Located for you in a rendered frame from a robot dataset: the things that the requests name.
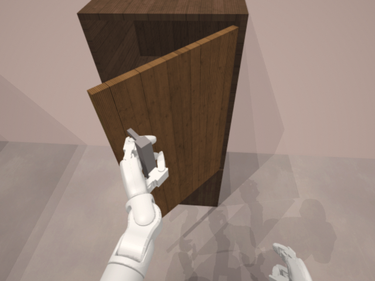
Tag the right robot hand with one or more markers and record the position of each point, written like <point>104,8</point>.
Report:
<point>296,269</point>

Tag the cupboard door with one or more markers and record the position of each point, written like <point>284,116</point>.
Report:
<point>181,98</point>

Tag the handle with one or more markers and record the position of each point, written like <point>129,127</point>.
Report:
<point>145,152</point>

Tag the left robot hand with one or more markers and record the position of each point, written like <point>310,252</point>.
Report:
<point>131,170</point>

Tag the robot left forearm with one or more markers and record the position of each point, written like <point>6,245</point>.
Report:
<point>133,253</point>

